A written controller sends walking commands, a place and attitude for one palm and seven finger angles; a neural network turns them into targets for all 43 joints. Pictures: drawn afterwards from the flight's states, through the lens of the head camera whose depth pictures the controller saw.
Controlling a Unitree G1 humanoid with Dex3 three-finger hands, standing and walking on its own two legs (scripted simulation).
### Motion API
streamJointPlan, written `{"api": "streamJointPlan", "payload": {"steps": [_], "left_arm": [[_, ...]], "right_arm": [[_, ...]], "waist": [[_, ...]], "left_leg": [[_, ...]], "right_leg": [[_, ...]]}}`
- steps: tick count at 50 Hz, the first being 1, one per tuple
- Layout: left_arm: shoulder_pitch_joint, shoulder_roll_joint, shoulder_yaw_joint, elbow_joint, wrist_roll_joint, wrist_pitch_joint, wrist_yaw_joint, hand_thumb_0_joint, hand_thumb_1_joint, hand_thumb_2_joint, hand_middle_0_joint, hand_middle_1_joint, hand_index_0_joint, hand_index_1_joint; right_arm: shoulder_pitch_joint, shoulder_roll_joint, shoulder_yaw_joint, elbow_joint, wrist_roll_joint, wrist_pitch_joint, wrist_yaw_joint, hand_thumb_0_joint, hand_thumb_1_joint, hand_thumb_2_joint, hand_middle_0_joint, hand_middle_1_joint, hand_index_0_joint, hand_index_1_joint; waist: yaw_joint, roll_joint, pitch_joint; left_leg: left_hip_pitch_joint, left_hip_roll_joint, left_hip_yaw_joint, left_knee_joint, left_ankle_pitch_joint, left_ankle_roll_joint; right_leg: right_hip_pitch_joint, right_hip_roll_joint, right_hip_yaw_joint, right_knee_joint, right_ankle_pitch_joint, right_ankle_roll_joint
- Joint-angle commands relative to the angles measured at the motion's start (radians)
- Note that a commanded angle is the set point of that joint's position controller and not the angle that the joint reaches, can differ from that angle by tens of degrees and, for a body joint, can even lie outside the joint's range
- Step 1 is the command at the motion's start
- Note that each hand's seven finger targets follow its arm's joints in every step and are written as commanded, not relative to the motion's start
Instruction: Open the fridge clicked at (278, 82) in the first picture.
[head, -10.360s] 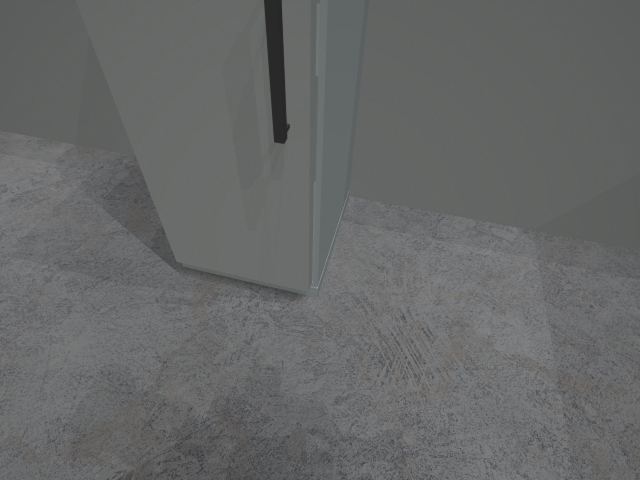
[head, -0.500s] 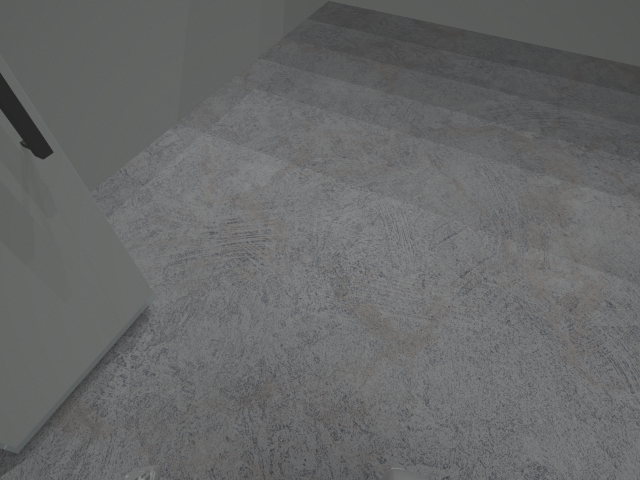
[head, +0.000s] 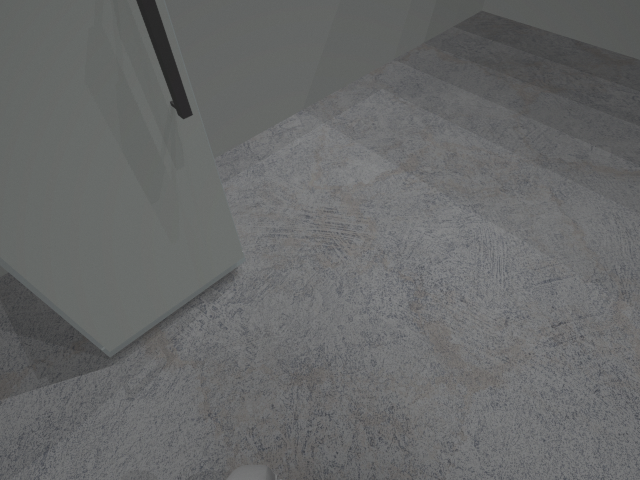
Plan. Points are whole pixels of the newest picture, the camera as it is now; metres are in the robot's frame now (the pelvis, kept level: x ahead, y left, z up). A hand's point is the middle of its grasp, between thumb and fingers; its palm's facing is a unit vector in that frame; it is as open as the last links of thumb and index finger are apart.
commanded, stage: turn to face it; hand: right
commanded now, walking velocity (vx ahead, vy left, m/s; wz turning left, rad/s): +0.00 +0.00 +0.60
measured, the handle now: (152, 33) +0.84 +0.38 +0.14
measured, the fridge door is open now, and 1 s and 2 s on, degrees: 0 0 0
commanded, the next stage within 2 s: take the last steps up to it in 1.28 s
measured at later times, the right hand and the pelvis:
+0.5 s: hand out of the picture +0.12 -0.11 -0.16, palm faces -0.24 +0.94 -0.24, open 7.4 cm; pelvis -0.01 +0.06 +0.00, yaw +16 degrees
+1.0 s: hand (457, 470) +0.18 -0.17 -0.17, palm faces -0.49 +0.84 -0.22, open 7.4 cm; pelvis +0.01 -0.01 +0.00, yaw +35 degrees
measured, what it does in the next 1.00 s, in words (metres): steps on the spot, turning left: left foot, then right foot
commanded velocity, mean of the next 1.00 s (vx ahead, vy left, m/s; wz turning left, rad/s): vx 0.00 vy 0.00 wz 0.58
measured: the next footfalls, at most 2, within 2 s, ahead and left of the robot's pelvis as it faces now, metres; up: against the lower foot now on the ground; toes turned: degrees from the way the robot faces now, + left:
left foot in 0.14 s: +0.02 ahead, +0.15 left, +0.00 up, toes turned +12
right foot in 0.70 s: +0.10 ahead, -0.06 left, +0.00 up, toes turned +21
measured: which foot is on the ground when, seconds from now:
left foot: up 0.00-0.12, down 0.14-0.72, up 0.74-1.00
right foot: down 0.00-0.14, up 0.16-0.68, down 0.70-1.00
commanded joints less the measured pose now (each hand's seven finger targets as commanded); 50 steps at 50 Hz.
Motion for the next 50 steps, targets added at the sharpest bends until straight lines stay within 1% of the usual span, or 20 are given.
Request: {"api": "streamJointPlan", "payload": {"steps": [1,3,5,6,7,8,9,10,13,15,27,30,33,34,35,36,37,39,42,50], "left_arm": [[0.044,0.221,0.065,-0.031,0.009,-0.014,0.003,0.000,0.900,0.900,-0.200,-0.300,-0.200,-0.300],[0.038,0.227,0.068,-0.028,0.010,-0.013,-0.001,0.000,0.900,0.900,-0.200,-0.300,-0.200,-0.300],[0.018,0.225,0.067,-0.032,0.006,-0.009,-0.004,0.000,0.900,0.900,-0.200,-0.300,-0.200,-0.300],[0.032,0.192,0.060,-0.044,-0.003,-0.004,-0.010,0.000,0.900,0.900,-0.200,-0.300,-0.200,-0.300],[0.001,0.111,0.034,-0.097,-0.001,0.003,-0.017,0.000,0.900,0.900,-0.200,-0.300,-0.200,-0.300],[-0.053,0.140,0.034,-0.117,-0.002,0.019,-0.007,0.000,0.900,0.900,-0.200,-0.300,-0.200,-0.300],[-0.066,0.136,0.037,-0.114,-0.002,0.025,-0.007,0.000,0.900,0.900,-0.200,-0.300,-0.200,-0.300],[-0.066,0.132,0.034,-0.107,0.001,0.026,-0.005,0.000,0.900,0.900,-0.200,-0.300,-0.200,-0.300],[-0.020,0.156,0.044,-0.057,0.008,0.030,-0.007,0.000,0.900,0.900,-0.200,-0.300,-0.200,-0.300],[-0.006,0.153,0.044,-0.046,0.007,0.035,-0.005,0.000,0.900,0.900,-0.200,-0.300,-0.200,-0.300],[-0.163,0.162,0.035,-0.111,-0.004,0.021,0.006,0.000,0.900,0.900,-0.200,-0.300,-0.200,-0.300],[-0.160,0.152,0.030,-0.120,-0.012,0.012,0.011,0.000,0.900,0.900,-0.200,-0.300,-0.200,-0.300],[-0.063,0.150,0.030,-0.098,-0.021,0.002,0.020,0.000,0.900,0.900,-0.200,-0.300,-0.200,-0.300],[-0.020,0.169,0.032,-0.084,-0.021,-0.004,0.025,0.000,0.900,0.900,-0.200,-0.300,-0.200,-0.300],[0.001,0.235,0.041,-0.086,-0.012,-0.014,0.028,0.000,0.900,0.900,-0.200,-0.300,-0.200,-0.300],[-0.009,0.310,0.056,-0.102,-0.005,-0.009,0.025,0.000,0.900,0.900,-0.200,-0.300,-0.200,-0.300],[-0.026,0.306,0.048,-0.124,-0.002,-0.001,0.020,0.000,0.900,0.900,-0.200,-0.300,-0.200,-0.300],[-0.135,0.218,0.027,-0.142,0.002,-0.009,0.025,0.000,0.900,0.900,-0.200,-0.300,-0.200,-0.300],[-0.133,0.199,0.022,-0.141,0.000,-0.018,0.024,0.000,0.900,0.900,-0.200,-0.300,-0.200,-0.300],[0.014,0.205,0.040,-0.074,0.001,-0.020,0.016,0.000,0.900,0.900,-0.200,-0.300,-0.200,-0.300]], "right_arm": [[-0.081,-0.018,0.003,-0.116,0.004,-0.043,0.001,0.000,-0.900,-0.900,0.200,0.300,0.200,0.300],[-0.065,-0.021,0.002,-0.118,0.005,-0.051,-0.003,0.000,-0.900,-0.900,0.200,0.300,0.200,0.300],[0.018,-0.044,-0.004,-0.098,0.005,-0.066,-0.010,0.000,-0.900,-0.900,0.200,0.300,0.200,0.300],[0.082,-0.119,-0.015,-0.082,-0.001,-0.082,-0.018,0.000,-0.900,-0.900,0.200,0.300,0.200,0.300],[0.123,-0.248,-0.036,-0.068,-0.007,-0.095,-0.035,0.000,-0.900,-0.900,0.200,0.300,0.200,0.300],[0.136,-0.266,-0.040,-0.066,0.012,-0.085,-0.046,0.000,-0.900,-0.900,0.200,0.300,0.200,0.300],[0.096,-0.225,-0.031,-0.076,0.012,-0.083,-0.050,0.000,-0.900,-0.900,0.200,0.300,0.200,0.300],[0.043,-0.211,-0.032,-0.085,0.011,-0.090,-0.053,0.000,-0.900,-0.900,0.200,0.300,0.200,0.300],[-0.039,-0.137,-0.004,-0.106,0.016,-0.097,-0.047,0.000,-0.900,-0.900,0.200,0.300,0.200,0.300],[-0.027,-0.144,-0.001,-0.101,0.017,-0.102,-0.041,0.000,-0.900,-0.900,0.200,0.300,0.200,0.300],[0.060,-0.165,-0.012,-0.071,0.005,-0.093,-0.039,0.000,-0.900,-0.900,0.200,0.300,0.200,0.300],[0.038,-0.178,-0.018,-0.079,0.002,-0.086,-0.042,0.000,-0.900,-0.900,0.200,0.300,0.200,0.300],[-0.014,-0.177,-0.019,-0.085,0.008,-0.080,-0.044,0.000,-0.900,-0.900,0.200,0.300,0.200,0.300],[-0.026,-0.159,-0.015,-0.090,0.016,-0.076,-0.041,0.000,-0.900,-0.900,0.200,0.300,0.200,0.300],[-0.007,-0.108,-0.006,-0.105,0.026,-0.071,-0.035,0.000,-0.900,-0.900,0.200,0.300,0.200,0.300],[0.018,-0.075,0.000,-0.114,0.022,-0.070,-0.025,0.000,-0.900,-0.900,0.200,0.300,0.200,0.300],[0.018,-0.114,-0.009,-0.111,0.008,-0.067,-0.026,0.000,-0.900,-0.900,0.200,0.300,0.200,0.300],[0.047,-0.131,-0.030,-0.067,-0.007,-0.049,-0.015,0.000,-0.900,-0.900,0.200,0.300,0.200,0.300],[0.062,-0.097,-0.025,-0.057,-0.004,-0.045,0.002,0.000,-0.900,-0.900,0.200,0.300,0.200,0.300],[-0.031,-0.054,-0.010,-0.090,0.000,-0.031,0.000,0.000,-0.900,-0.900,0.200,0.300,0.200,0.300]], "waist": [[0.042,-0.217,-0.079],[0.030,-0.221,-0.097],[-0.022,-0.158,-0.144],[-0.059,0.017,-0.173],[-0.085,0.349,-0.145],[-0.100,0.279,-0.148],[-0.075,0.167,-0.093],[-0.053,0.255,-0.098],[-0.001,0.147,-0.080],[0.004,0.127,-0.088],[-0.047,0.110,-0.087],[-0.042,0.114,-0.109],[0.010,0.118,-0.141],[0.027,0.078,-0.160],[0.033,-0.113,-0.184],[0.019,-0.340,-0.154],[0.020,-0.252,-0.125],[-0.033,-0.204,-0.048],[-0.040,-0.143,-0.051],[0.016,-0.162,-0.038]], "left_leg": [[-0.026,-0.012,0.049,-0.150,-0.030,0.028],[0.036,-0.022,0.056,-0.247,-0.005,0.049],[0.199,-0.036,0.072,-0.468,0.181,0.073],[0.360,0.058,-0.060,-0.612,0.312,0.109],[0.421,0.311,-0.451,-0.688,0.583,0.213],[0.366,0.356,-0.451,-0.670,0.670,0.286],[0.332,0.308,-0.368,-0.669,0.602,0.289],[0.336,0.253,-0.373,-0.666,0.595,0.257],[0.286,0.147,-0.238,-0.648,0.643,0.209],[0.279,0.129,-0.226,-0.647,0.655,0.208],[0.298,0.132,-0.459,-0.646,0.552,0.290],[0.266,0.124,-0.494,-0.615,0.615,0.291],[0.200,0.081,-0.498,-0.538,0.647,0.235],[0.118,0.022,-0.456,-0.483,0.572,0.187],[-0.037,-0.095,-0.357,-0.357,0.321,0.129],[-0.182,-0.177,-0.187,-0.127,-0.137,0.069],[-0.144,-0.118,-0.150,0.045,-0.157,0.055],[-0.121,-0.092,-0.143,0.194,-0.046,0.035],[-0.156,-0.070,-0.095,0.266,0.061,0.019],[-0.153,-0.019,-0.045,0.100,0.043,0.000]], "right_leg": [[0.107,-0.278,0.174,-0.135,0.324,-0.090],[0.090,-0.286,0.157,-0.092,0.343,-0.072],[0.037,-0.255,0.080,0.054,0.311,-0.003],[-0.101,-0.197,0.044,0.237,0.155,0.062],[-0.390,-0.032,0.062,0.485,-0.343,0.120],[-0.421,-0.011,0.215,0.606,-0.375,0.112],[-0.444,-0.025,0.265,0.652,-0.294,0.108],[-0.468,-0.019,0.279,0.667,-0.247,0.112],[-0.400,-0.010,0.294,0.659,-0.076,0.136],[-0.378,0.004,0.294,0.635,-0.054,0.145],[-0.330,0.069,0.330,0.411,-0.135,0.132],[-0.230,0.097,0.328,0.278,-0.166,0.113],[-0.051,0.120,0.320,0.025,-0.041,0.097],[0.087,0.093,0.322,-0.092,0.058,0.084],[0.219,-0.081,0.493,-0.193,0.077,0.034],[0.224,-0.305,0.686,-0.241,0.180,-0.052],[0.114,-0.358,0.674,-0.219,0.182,-0.111],[-0.030,-0.236,0.523,-0.255,0.088,-0.069],[0.015,-0.155,0.355,-0.224,0.171,-0.043],[0.081,-0.209,0.318,-0.239,0.115,-0.091]]}}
